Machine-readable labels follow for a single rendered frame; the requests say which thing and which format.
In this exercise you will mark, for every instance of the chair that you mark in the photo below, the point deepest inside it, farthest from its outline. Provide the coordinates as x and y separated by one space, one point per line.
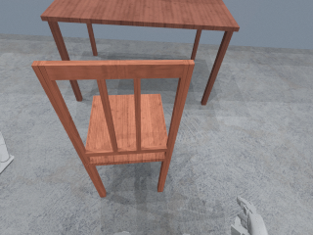
123 129

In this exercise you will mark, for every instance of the table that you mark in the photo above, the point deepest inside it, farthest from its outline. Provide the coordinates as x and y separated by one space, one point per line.
184 14

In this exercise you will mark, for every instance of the right robot hand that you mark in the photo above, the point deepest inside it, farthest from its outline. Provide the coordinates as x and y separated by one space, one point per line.
252 225

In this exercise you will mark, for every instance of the left robot hand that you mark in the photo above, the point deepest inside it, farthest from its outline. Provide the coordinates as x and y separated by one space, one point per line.
5 157

